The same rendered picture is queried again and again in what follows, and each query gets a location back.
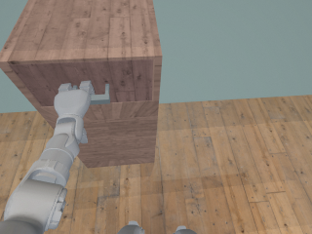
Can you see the left robot shin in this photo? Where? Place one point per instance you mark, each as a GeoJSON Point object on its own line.
{"type": "Point", "coordinates": [133, 222]}

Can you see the drawer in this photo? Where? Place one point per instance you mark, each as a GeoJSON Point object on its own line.
{"type": "Point", "coordinates": [129, 79]}

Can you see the robot left forearm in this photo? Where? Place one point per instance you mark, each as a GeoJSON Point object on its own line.
{"type": "Point", "coordinates": [55, 162]}

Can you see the robot left thigh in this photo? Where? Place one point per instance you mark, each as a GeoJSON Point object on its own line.
{"type": "Point", "coordinates": [131, 229]}

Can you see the robot left upper arm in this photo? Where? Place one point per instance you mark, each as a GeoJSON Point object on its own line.
{"type": "Point", "coordinates": [37, 207]}

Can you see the cabinet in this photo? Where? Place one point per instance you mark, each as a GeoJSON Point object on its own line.
{"type": "Point", "coordinates": [56, 31]}

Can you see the left robot hand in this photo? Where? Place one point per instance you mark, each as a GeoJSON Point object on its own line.
{"type": "Point", "coordinates": [75, 102]}

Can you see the handle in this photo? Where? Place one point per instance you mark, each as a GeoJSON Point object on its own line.
{"type": "Point", "coordinates": [99, 99]}

